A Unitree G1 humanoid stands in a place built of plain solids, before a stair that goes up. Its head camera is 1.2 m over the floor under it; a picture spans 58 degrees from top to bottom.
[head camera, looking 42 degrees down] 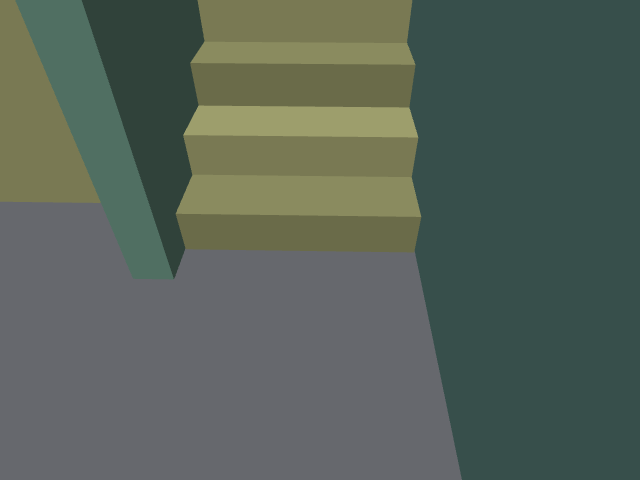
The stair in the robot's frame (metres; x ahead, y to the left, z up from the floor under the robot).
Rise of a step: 0.18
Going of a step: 0.27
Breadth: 0.92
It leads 1 degrees to the right of straight ahead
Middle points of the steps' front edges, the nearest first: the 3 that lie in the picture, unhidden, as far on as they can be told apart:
1.27 0.08 0.18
1.53 0.08 0.37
1.80 0.07 0.55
